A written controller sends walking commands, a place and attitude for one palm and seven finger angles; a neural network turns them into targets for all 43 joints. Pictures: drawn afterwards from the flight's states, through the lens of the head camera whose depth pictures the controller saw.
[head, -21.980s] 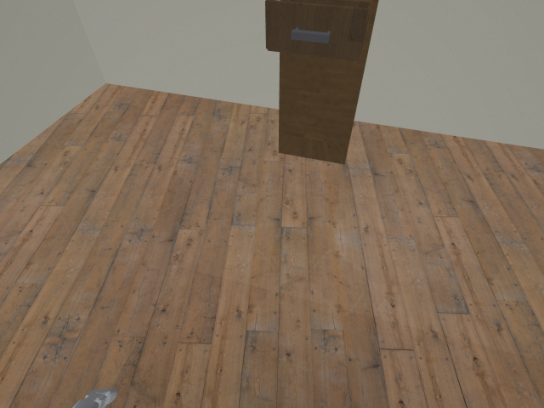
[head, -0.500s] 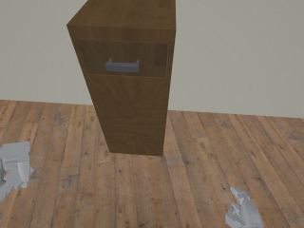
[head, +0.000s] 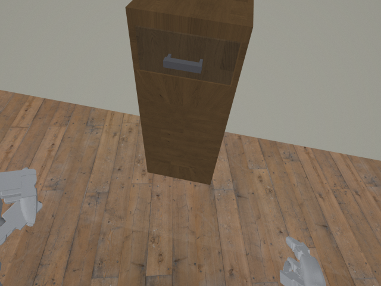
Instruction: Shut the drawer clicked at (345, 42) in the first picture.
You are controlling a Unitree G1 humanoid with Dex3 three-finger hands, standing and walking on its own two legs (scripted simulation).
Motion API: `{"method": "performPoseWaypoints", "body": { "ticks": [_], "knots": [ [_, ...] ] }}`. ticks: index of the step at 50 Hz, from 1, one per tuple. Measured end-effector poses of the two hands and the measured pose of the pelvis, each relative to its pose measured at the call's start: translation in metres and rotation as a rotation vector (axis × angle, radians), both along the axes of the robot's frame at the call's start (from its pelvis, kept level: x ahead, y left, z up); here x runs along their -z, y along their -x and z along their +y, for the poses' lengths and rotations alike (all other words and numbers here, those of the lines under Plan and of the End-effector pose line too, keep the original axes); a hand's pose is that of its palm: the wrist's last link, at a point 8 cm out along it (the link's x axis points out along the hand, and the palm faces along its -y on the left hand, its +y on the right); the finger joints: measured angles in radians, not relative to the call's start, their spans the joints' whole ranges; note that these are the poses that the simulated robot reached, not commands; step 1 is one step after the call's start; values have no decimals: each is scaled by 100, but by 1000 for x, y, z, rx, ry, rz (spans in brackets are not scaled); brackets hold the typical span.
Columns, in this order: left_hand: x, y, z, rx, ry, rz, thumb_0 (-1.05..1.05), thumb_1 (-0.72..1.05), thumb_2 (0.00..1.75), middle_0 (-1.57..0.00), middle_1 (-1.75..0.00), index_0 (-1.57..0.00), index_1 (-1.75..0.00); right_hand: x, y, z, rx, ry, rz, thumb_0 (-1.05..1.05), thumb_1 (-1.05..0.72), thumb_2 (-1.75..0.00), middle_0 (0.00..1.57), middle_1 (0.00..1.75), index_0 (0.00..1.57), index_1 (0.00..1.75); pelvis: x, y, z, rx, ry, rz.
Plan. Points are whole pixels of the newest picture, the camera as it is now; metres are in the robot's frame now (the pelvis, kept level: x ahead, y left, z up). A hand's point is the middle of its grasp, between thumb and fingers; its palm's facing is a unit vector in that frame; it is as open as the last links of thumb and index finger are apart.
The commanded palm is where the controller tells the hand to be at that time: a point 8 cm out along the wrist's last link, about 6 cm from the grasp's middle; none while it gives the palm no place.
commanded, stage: step back with the hand held close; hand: left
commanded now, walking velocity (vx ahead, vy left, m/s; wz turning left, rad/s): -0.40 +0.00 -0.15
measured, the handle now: (184, 62) +0.78 +0.09 +0.05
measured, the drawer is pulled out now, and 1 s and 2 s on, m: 0.00 0.00 0.00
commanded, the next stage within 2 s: stop stepping back and stand still in 0.02 s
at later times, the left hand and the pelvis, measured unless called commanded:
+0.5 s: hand (6, 275) +0.11 +0.23 +0.17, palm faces +0.30 -0.86 -0.40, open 3.2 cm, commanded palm +0.06 +0.27 +0.19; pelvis -0.10 +0.01 +0.00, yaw -6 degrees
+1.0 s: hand (30, 283) +0.11 +0.25 +0.07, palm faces +0.18 -0.88 -0.45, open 3.2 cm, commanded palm none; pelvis -0.12 +0.02 +0.00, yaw -4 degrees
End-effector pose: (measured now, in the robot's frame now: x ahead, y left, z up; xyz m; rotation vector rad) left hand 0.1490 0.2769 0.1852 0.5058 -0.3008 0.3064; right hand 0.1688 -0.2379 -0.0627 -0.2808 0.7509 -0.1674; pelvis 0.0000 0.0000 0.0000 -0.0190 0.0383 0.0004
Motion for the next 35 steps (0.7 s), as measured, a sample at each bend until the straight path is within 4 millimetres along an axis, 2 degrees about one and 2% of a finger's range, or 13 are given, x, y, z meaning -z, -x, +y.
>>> {"method": "performPoseWaypoints", "body": {
  "ticks": [3,6,11,14,17,21,24,29,35],
  "knots": [
    [3,2,9,15,-17,-19,1,89,90,-141,-159,-141,-160,-2,7,8,1,10,-32,1,-90,-90,20,30,20,29,2,20,5,-9,-14,-2],
    [1,7,14,29,-22,0,1,89,90,-141,-159,-141,-160,-8,23,19,-11,-20,-66,1,-90,-90,20,30,20,29,-2,39,7,22,0,-6],
    [-14,33,-3,104,-33,9,1,89,90,-141,-159,-140,-160,-14,66,25,9,-84,-95,1,-90,-90,20,30,21,30,-8,65,7,83,28,-8],
    [-18,50,-15,135,-55,13,1,89,90,-141,-159,-140,-160,-10,96,19,40,-97,-93,1,-90,-90,20,30,21,30,-6,78,3,97,20,-6],
    [-14,64,-22,132,-70,26,1,89,90,-141,-159,-141,-160,2,125,6,73,-91,-58,1,-90,-90,21,30,21,30,-1,94,-2,106,3,-6],
    [-8,75,-16,92,-13,38,1,89,90,-141,-159,-141,-160,11,167,-13,140,-52,40,1,-90,-90,20,30,21,30,-6,102,0,112,0,-24],
    [0,79,-6,57,25,28,1,89,90,-141,-159,-141,-160,11,190,-25,191,-5,60,1,-90,-90,20,30,21,30,-4,100,3,107,1,-27],
    [11,80,1,46,54,22,1,89,90,-141,-159,-141,-160,8,205,-30,227,38,36,2,-90,-90,20,30,20,29,-1,106,10,103,-15,-54],
    [-8,84,-13,92,-23,-20,1,89,90,-141,-159,-141,-160,7,195,-14,166,-23,-27,2,-90,-90,20,30,20,29,-4,117,3,96,-12,-68]
  ]
}}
